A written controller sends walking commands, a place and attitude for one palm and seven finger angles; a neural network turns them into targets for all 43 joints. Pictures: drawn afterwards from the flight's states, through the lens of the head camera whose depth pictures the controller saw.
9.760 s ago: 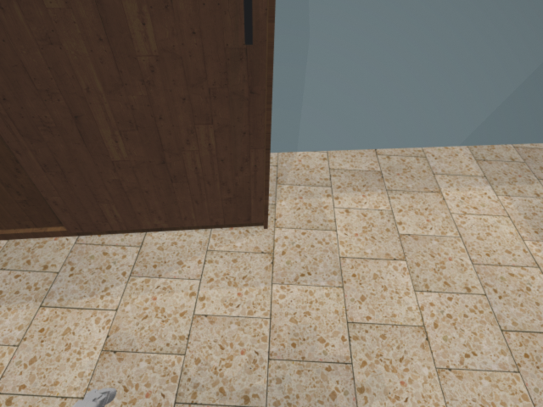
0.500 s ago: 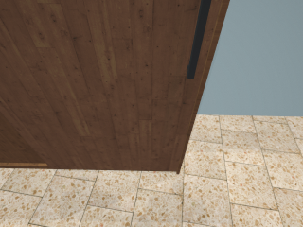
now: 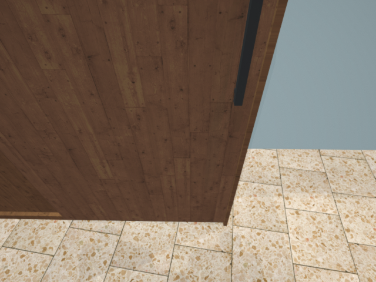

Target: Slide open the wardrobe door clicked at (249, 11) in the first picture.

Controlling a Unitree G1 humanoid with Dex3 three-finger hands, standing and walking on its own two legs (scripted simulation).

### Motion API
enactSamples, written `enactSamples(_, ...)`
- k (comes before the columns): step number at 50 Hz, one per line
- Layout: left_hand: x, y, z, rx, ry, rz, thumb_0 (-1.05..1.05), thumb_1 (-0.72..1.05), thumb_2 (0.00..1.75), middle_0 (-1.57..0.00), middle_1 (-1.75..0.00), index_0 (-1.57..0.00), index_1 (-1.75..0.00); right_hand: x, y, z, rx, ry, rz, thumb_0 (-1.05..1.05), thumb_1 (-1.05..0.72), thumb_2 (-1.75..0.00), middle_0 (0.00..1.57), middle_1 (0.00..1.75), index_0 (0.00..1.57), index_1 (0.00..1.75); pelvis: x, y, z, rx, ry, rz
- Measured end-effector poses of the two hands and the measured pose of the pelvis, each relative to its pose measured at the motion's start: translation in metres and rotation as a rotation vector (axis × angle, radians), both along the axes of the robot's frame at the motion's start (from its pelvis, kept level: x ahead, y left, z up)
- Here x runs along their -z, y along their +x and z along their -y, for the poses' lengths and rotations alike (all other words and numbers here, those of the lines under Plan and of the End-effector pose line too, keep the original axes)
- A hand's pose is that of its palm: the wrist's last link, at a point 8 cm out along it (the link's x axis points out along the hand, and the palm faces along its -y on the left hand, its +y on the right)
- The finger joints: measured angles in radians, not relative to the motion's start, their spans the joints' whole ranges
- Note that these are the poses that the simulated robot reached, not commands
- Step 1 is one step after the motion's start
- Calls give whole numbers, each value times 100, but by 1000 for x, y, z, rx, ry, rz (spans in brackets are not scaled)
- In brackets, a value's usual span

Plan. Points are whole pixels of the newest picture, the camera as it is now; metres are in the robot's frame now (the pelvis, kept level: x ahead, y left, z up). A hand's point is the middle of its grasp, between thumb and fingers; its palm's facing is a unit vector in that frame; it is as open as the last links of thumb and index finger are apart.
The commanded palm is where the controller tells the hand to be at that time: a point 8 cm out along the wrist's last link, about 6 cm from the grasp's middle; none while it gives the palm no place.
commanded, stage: shuffle to correct the standing spot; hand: right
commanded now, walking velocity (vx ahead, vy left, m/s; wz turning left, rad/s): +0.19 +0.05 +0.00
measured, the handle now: (246, 41) +0.54 -0.10 +0.27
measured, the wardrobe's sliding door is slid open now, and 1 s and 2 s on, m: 0.00 0.00 0.00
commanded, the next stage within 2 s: come to a stop and stand still in 0.08 s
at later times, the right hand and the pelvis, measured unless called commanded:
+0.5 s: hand out of the picture +0.14 -0.20 -0.18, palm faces +0.06 +0.97 -0.24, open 7.3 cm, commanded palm none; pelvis +0.11 +0.00 -0.01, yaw -2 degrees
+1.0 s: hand out of the picture +0.14 -0.21 -0.18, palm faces +0.06 +0.97 -0.25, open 7.3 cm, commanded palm none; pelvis +0.09 -0.02 -0.02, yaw +0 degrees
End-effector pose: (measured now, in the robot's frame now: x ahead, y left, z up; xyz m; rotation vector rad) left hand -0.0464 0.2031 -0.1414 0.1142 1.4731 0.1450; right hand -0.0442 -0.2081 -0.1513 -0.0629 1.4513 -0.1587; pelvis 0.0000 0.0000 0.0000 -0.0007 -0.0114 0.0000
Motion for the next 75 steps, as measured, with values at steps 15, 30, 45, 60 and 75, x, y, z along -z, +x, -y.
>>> enactSamples(15,-1,95,20,16,52,57,1,91,90,-20,-30,-20,-30,15,38,4,36,46,-127,1,-91,-89,20,30,20,30,9,74,19,13,16,-25)
enactSamples(30,21,135,-14,-8,-2,-101,1,91,90,-21,-30,-21,-30,-11,208,39,-21,-174,155,2,-93,-89,19,30,20,30,12,123,-10,51,-13,-9)
enactSamples(45,-8,246,-26,111,70,332,1,92,90,-20,-30,-20,-30,-1,189,28,-37,-95,217,0,-93,-89,20,30,20,30,11,94,3,53,-9,6)
enactSamples(60,8,206,1,75,12,394,1,91,90,-20,-30,-20,-30,-15,124,74,-39,-188,188,1,-91,-89,20,30,20,30,19,70,30,-4,-9,26)
enactSamples(75,4,77,18,-23,60,137,1,91,90,-20,-30,-20,-30,-17,145,85,-118,-115,235,1,-91,-89,20,30,20,30,5,52,54,-20,-15,41)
